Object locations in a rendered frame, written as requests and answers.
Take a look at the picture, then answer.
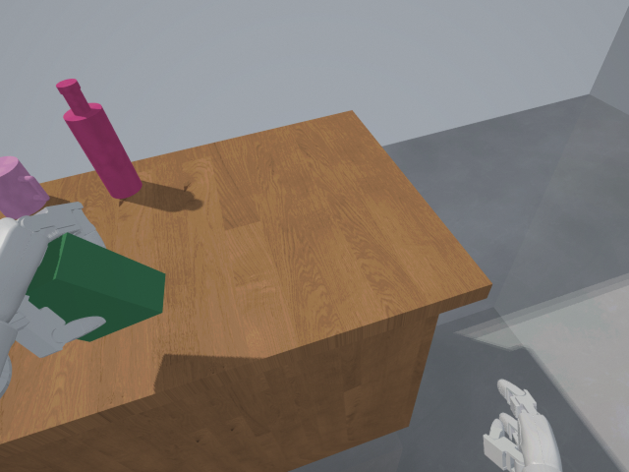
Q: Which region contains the table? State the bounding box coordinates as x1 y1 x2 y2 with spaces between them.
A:
0 110 492 472

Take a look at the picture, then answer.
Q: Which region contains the robot left hand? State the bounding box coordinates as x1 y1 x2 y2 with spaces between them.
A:
0 202 106 358

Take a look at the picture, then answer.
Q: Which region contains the sponge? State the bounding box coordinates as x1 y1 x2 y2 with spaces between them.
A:
26 232 165 342

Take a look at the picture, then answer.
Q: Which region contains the robot right hand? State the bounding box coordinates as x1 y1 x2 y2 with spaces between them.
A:
484 379 562 472

